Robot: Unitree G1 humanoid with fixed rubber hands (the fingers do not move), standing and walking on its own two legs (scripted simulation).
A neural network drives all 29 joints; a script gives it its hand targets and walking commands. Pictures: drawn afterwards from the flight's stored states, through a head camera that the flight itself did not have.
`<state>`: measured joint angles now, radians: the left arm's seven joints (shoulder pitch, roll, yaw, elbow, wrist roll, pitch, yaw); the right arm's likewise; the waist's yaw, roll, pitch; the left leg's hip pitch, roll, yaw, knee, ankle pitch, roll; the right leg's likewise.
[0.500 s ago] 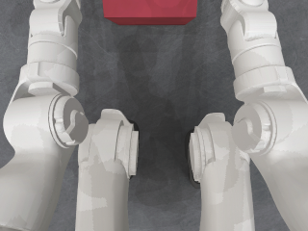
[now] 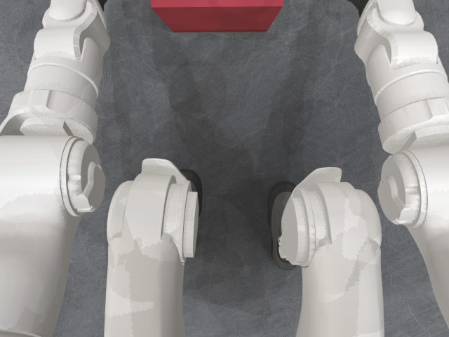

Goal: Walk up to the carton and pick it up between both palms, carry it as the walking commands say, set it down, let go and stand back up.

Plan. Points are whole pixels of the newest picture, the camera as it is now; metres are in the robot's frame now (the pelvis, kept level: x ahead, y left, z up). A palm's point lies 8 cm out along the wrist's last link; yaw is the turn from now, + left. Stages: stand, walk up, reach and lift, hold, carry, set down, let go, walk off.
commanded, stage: set down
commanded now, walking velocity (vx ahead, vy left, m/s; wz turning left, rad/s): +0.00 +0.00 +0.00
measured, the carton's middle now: out of the picture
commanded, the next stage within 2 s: let go in 1.46 s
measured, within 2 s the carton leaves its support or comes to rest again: neither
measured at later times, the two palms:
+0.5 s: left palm out of the picture +0.55 +0.24 -0.05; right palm out of the picture +0.57 -0.12 -0.06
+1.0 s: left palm out of the picture +0.55 +0.24 +0.09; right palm out of the picture +0.58 -0.12 +0.09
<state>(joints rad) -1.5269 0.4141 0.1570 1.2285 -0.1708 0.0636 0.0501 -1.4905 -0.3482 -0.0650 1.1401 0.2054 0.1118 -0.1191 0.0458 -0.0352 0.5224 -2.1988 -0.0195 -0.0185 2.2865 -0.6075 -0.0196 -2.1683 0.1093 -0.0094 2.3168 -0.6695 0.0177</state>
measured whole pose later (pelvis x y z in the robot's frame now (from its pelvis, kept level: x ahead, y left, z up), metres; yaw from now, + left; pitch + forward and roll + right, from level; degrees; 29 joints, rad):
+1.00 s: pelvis -0.01 +0.00 +0.19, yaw +2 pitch +28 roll -1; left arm -1.51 0.45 0.19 0.78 -0.17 0.38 0.08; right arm -1.49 -0.33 -0.14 0.71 0.14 0.41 -0.20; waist 0.04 -0.01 0.52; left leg -1.66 -0.04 -0.04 1.63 -0.45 -0.02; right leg -1.63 0.07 0.01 1.65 -0.52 0.00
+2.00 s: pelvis +0.07 +0.01 +0.38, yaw +2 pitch +20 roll +0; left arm -0.44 0.21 0.13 0.50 0.01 0.20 0.00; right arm -0.43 -0.16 -0.13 0.44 -0.03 0.20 -0.08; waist 0.04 0.01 0.21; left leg -0.87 -0.03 -0.04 0.80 -0.28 0.01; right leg -0.83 0.05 0.06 0.81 -0.32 0.01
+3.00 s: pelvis +0.13 +0.02 +0.42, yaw +2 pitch -4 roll +0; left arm 0.23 0.23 0.02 0.54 0.02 0.11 -0.02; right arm 0.21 -0.20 -0.02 0.58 -0.02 0.08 0.02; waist 0.01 -0.01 0.05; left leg -0.14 -0.04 -0.04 0.52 -0.31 0.02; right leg -0.10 0.03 0.07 0.51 -0.34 0.00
